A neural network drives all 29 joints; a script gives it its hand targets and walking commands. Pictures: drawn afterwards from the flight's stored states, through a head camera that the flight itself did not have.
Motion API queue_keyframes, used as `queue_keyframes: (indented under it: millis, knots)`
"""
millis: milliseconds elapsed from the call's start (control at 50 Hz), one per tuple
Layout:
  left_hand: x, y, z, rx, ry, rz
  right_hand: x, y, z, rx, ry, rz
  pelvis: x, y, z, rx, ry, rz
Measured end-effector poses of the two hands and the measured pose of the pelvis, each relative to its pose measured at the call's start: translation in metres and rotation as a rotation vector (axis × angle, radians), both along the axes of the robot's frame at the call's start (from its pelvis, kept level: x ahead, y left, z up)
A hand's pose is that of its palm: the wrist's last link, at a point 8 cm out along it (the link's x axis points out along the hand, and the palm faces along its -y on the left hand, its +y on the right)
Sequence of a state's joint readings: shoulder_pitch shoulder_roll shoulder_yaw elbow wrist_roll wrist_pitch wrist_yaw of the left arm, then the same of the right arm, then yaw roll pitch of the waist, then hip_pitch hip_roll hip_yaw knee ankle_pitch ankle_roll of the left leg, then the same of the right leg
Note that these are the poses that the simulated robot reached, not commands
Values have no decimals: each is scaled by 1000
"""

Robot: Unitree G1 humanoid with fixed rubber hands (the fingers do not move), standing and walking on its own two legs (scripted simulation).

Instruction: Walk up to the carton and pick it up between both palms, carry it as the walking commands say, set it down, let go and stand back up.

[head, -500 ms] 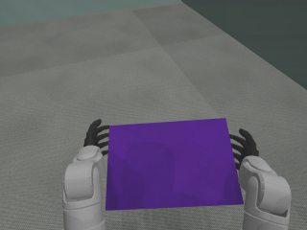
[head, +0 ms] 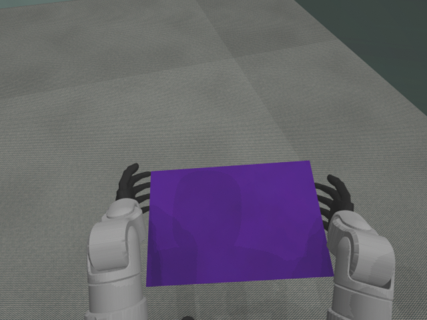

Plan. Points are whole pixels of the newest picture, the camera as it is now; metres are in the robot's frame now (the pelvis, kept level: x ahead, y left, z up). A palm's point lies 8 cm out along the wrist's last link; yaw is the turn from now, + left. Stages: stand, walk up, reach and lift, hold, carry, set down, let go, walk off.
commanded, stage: carry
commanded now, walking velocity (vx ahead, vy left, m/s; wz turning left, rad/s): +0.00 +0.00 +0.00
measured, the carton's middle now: (232, 227) +0.29 -0.01 -0.03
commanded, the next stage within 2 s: none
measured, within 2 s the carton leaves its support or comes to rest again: neither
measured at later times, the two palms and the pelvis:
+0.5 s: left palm (164, 134) +0.45 +0.14 +0.06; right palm (332, 145) +0.44 -0.21 +0.05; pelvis +0.18 -0.03 -0.02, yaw -1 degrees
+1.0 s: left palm (185, 77) +0.62 +0.11 +0.07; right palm (331, 92) +0.60 -0.24 +0.06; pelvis +0.35 -0.05 -0.01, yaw -1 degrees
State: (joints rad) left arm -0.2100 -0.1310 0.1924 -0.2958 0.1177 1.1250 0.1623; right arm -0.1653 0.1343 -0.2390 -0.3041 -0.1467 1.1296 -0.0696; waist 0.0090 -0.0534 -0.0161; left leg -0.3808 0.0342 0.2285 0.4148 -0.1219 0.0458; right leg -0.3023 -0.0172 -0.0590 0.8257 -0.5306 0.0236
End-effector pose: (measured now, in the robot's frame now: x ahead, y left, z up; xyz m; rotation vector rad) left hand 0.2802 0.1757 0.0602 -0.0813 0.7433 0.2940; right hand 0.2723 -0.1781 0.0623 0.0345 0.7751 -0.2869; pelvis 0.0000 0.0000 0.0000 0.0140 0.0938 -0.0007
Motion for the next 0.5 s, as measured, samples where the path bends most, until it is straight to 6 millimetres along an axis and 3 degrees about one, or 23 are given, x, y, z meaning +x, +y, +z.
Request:
queue_keyframes:
  millis: [100,220,320,400,500]
  knots:
    - [45,-23,7,18,-9,-54,28,-22,3,18,-10,-54,40,-8,4,10,-6,-7]
    - [93,-40,21,52,-50,-74,75,-39,11,46,-49,-70,91,-23,2,-5,12,7]
    - [121,-40,21,49,-50,-35,115,-40,10,47,-50,-35,126,-31,-1,17,17,24]
    - [140,-33,9,36,-50,2,147,-34,4,35,-51,2,153,-32,-9,37,19,27]
    - [167,-35,-2,46,-27,3,171,-36,-14,48,-28,-2,184,-33,-16,6,3,-14]
